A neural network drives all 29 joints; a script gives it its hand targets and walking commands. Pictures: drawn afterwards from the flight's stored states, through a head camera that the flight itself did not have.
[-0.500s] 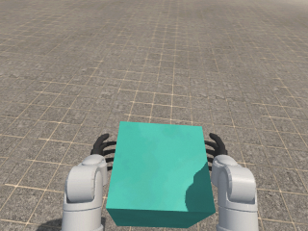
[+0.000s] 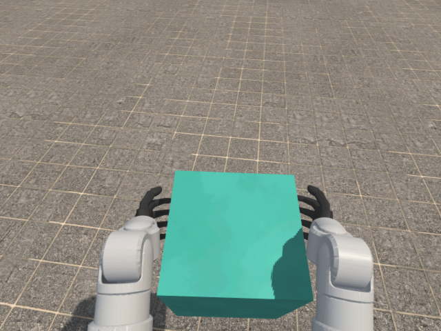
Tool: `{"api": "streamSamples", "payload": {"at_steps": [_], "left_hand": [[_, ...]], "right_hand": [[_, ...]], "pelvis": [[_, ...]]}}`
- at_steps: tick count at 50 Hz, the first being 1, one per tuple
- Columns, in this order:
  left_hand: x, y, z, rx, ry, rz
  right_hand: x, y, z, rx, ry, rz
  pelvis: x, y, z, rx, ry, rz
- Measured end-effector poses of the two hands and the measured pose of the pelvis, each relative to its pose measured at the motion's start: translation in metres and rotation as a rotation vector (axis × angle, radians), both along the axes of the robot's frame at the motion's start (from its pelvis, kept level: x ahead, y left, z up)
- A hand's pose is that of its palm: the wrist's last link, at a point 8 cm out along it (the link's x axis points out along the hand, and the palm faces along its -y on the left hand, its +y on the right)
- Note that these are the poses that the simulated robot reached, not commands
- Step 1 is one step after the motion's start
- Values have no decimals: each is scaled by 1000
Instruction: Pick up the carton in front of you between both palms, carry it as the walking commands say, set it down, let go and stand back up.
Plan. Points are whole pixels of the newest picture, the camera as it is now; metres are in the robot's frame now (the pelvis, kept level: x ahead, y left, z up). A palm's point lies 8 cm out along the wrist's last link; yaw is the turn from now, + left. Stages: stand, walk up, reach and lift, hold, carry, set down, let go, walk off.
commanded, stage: carry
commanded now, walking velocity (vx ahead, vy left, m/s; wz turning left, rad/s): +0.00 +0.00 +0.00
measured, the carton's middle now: (230, 251) +0.29 +0.00 -0.02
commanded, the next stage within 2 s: none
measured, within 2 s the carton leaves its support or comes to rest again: neither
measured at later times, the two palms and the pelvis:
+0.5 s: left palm (135, 191) +0.35 +0.17 +0.09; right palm (296, 184) +0.36 -0.12 +0.10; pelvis +0.07 +0.02 +0.01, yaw +1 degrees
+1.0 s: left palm (132, 219) +0.32 +0.18 +0.04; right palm (284, 209) +0.35 -0.10 +0.05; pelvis +0.06 +0.03 +0.00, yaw +2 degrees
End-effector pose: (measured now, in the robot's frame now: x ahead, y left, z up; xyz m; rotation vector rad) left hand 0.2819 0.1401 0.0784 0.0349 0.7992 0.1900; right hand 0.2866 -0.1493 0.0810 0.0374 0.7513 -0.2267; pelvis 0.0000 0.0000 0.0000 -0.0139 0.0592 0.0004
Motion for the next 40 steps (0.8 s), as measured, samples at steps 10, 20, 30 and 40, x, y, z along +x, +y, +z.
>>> {"api": "streamSamples", "payload": {"at_steps": [10, 20, 30, 40], "left_hand": [[46, 12, 5, -22, -36, 22], [61, 27, 8, -25, -25, 38], [67, 36, 6, -20, -18, 29], [58, 39, -17, 26, 20, 17]], "right_hand": [[52, 13, 13, -28, -35, 17], [72, 28, 18, -35, -26, 33], [77, 38, 17, -43, -24, 27], [72, 41, -8, -57, 4, 59]], "pelvis": [[48, 6, 0, 1, 23, 7], [68, 16, 5, -2, 22, 13], [72, 27, 6, -10, 22, 19], [70, 30, 3, -10, 10, 27]]}}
